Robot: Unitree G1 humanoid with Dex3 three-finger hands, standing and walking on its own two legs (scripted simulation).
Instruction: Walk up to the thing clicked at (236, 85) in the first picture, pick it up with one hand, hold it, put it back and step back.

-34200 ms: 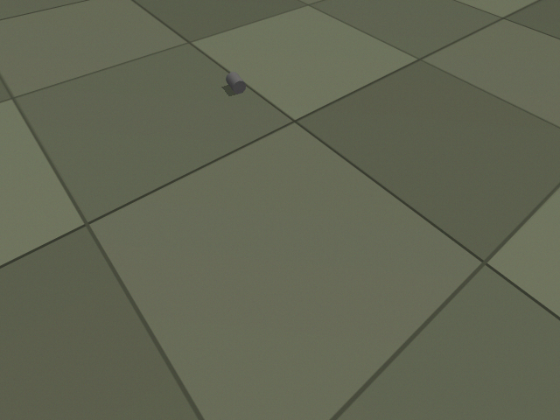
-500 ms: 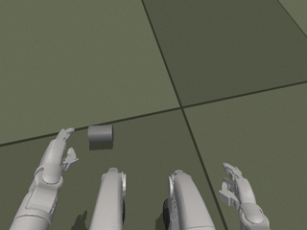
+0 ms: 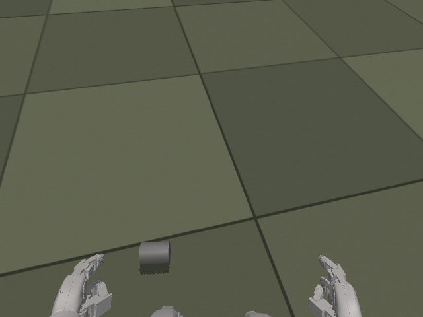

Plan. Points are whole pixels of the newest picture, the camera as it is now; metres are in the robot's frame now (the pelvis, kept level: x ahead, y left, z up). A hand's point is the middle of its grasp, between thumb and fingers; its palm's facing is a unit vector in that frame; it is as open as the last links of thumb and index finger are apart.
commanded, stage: home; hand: left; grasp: from above
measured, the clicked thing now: (155, 252) +0.46 +0.20 -0.67
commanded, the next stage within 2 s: none
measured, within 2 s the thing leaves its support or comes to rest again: neither
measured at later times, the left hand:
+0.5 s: hand (104, 311) +0.15 +0.18 -0.04, palm faces +0.06 -0.98 -0.20, open 7.4 cm
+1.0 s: hand (105, 313) +0.15 +0.18 -0.04, palm faces +0.05 -0.98 -0.19, open 7.4 cm
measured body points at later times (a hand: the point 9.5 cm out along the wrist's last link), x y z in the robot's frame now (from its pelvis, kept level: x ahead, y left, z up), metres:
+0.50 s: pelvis -0.01 +0.00 +0.01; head +0.02 +0.01 +0.45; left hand +0.15 +0.23 -0.02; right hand +0.16 -0.24 -0.06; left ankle +0.01 +0.12 -0.67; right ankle -0.02 -0.14 -0.67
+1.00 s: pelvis -0.01 +0.00 +0.00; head +0.01 +0.01 +0.45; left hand +0.15 +0.23 -0.03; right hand +0.15 -0.24 -0.06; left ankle +0.01 +0.12 -0.67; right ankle -0.02 -0.14 -0.67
